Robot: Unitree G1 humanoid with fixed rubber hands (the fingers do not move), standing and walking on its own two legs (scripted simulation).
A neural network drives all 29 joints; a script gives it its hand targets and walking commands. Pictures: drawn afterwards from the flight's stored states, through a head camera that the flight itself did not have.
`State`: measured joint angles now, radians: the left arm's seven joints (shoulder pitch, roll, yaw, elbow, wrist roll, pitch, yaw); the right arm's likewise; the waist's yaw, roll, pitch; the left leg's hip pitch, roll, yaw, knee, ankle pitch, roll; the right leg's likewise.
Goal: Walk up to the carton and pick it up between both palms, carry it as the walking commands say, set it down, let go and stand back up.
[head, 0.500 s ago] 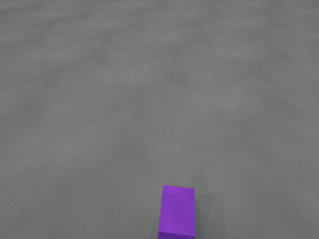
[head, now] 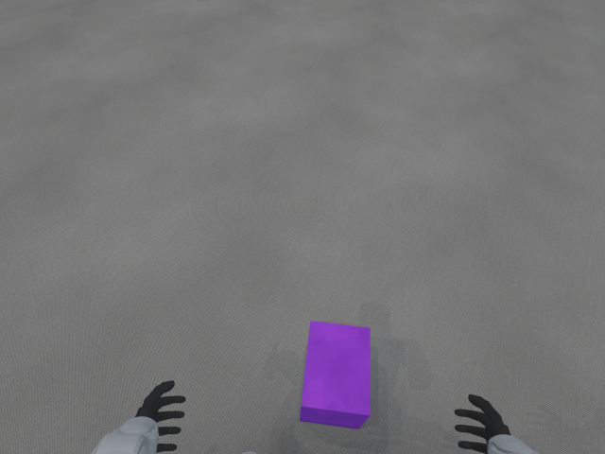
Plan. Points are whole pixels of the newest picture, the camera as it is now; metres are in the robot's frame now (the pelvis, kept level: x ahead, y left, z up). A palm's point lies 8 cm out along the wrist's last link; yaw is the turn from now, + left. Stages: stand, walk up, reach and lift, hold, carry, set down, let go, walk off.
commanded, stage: reach and lift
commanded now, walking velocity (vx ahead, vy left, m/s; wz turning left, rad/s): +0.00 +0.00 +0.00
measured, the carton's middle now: (334, 374) +0.41 -0.08 -0.66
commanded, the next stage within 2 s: none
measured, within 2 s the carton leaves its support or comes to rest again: neither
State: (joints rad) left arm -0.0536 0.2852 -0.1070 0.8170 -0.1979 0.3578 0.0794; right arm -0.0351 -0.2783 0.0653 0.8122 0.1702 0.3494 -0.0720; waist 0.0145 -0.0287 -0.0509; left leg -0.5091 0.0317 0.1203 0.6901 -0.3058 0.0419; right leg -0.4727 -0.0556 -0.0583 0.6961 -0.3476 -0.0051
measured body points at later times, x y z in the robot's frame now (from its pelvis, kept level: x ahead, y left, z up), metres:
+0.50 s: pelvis -0.01 -0.02 -0.03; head +0.10 -0.01 +0.41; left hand +0.16 +0.18 -0.16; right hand +0.17 -0.21 -0.15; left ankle +0.03 +0.10 -0.72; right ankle +0.00 -0.14 -0.72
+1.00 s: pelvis -0.07 -0.02 -0.07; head +0.12 -0.01 +0.34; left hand +0.29 +0.17 -0.18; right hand +0.29 -0.20 -0.17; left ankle +0.03 +0.10 -0.72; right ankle +0.00 -0.14 -0.72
